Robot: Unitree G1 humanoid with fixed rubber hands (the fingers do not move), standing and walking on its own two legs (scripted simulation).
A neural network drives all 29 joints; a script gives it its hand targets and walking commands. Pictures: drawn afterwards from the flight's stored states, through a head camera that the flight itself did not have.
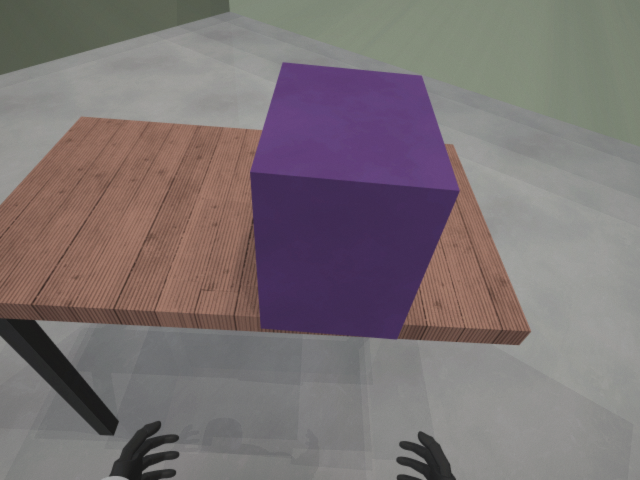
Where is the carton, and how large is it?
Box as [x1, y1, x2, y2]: [250, 62, 459, 339]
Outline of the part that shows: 283,62 250,170 261,328 396,339 459,191 422,78 419,75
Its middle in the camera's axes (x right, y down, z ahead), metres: +0.03 -0.06 +0.60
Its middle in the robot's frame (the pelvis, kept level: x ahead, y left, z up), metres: +0.51 +0.00 +0.09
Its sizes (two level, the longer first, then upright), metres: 0.285 0.214 0.295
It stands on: a table, 0.71 m high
